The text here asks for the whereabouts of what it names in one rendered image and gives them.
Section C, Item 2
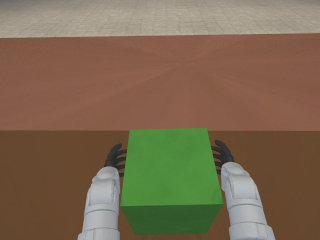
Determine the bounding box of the robot right forearm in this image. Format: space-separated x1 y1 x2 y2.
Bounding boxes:
221 162 276 240

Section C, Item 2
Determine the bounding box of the robot left forearm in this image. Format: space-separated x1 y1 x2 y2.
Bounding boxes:
77 166 121 240

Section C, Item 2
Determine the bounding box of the robot right hand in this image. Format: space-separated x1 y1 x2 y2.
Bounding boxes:
211 140 235 175

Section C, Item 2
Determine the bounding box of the robot left hand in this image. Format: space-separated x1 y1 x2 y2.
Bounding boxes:
104 143 127 178

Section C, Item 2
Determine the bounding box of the carton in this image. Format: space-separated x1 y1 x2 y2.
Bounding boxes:
120 128 224 235

